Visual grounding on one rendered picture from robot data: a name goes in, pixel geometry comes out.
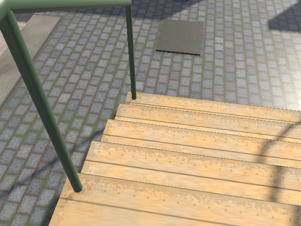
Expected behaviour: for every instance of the stairs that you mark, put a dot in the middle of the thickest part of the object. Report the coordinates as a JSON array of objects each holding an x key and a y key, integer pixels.
[{"x": 247, "y": 151}]

